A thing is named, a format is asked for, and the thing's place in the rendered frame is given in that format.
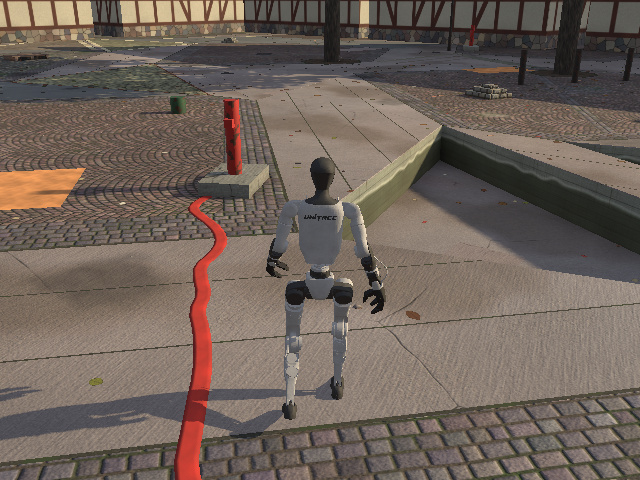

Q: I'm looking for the robot left hand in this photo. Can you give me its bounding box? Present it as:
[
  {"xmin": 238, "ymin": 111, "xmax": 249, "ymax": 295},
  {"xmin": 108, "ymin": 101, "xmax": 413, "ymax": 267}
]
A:
[{"xmin": 266, "ymin": 261, "xmax": 289, "ymax": 278}]

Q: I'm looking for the robot right hand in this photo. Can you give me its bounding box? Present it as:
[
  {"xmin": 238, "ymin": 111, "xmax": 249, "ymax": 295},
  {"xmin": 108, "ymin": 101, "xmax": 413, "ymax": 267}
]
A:
[{"xmin": 363, "ymin": 287, "xmax": 386, "ymax": 314}]

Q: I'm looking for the left robot forearm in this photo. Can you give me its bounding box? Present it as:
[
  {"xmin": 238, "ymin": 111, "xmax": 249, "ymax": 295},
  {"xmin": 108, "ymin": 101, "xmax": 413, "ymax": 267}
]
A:
[{"xmin": 267, "ymin": 238, "xmax": 283, "ymax": 267}]

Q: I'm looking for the right robot shin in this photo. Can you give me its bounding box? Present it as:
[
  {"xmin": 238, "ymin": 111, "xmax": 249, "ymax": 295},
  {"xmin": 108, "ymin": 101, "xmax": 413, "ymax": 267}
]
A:
[{"xmin": 333, "ymin": 322, "xmax": 348, "ymax": 386}]

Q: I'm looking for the robot left upper arm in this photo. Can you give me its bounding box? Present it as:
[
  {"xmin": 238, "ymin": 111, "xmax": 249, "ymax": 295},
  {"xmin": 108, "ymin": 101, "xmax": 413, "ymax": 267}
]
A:
[{"xmin": 272, "ymin": 200, "xmax": 301, "ymax": 253}]

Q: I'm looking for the left robot thigh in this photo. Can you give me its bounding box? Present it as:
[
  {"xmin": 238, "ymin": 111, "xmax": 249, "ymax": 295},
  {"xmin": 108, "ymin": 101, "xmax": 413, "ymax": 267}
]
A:
[{"xmin": 285, "ymin": 280, "xmax": 306, "ymax": 353}]

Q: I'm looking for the right robot forearm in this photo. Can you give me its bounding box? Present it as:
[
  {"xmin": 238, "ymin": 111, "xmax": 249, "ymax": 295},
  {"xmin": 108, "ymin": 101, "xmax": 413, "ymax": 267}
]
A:
[{"xmin": 361, "ymin": 242, "xmax": 383, "ymax": 290}]

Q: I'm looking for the robot right upper arm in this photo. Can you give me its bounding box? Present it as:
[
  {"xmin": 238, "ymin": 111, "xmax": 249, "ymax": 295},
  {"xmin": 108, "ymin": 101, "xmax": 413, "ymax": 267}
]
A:
[{"xmin": 342, "ymin": 201, "xmax": 370, "ymax": 259}]

